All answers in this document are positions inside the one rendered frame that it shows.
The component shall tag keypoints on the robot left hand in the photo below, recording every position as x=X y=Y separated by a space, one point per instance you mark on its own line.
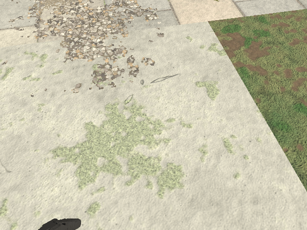
x=62 y=224

